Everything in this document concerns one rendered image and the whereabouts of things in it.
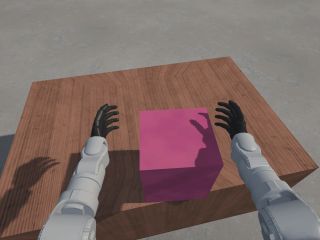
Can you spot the robot right hand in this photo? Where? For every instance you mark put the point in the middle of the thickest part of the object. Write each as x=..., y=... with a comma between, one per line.
x=236, y=123

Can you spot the robot left upper arm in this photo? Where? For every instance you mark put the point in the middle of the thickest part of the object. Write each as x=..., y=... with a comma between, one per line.
x=63, y=226

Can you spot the robot right upper arm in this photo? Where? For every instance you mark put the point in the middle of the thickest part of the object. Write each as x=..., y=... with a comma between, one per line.
x=291, y=220

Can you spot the right robot forearm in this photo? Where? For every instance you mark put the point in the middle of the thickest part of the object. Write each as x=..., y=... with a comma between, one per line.
x=265, y=186

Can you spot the robot left hand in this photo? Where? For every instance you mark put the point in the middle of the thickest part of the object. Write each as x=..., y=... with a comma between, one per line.
x=99, y=127

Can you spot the left robot forearm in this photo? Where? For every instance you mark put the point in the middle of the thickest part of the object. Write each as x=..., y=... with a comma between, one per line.
x=81, y=195

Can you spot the pedestal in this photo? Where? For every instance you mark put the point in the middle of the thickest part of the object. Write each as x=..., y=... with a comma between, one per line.
x=58, y=117

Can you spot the carton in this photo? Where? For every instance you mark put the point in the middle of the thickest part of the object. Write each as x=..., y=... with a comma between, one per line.
x=179, y=158

